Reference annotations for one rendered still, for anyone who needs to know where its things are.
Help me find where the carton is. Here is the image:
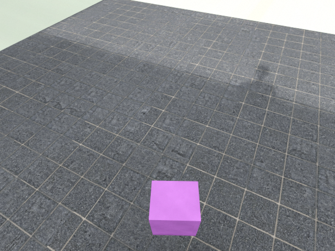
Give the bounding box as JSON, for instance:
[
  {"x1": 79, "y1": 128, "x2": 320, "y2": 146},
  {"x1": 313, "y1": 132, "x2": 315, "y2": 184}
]
[{"x1": 149, "y1": 180, "x2": 201, "y2": 236}]

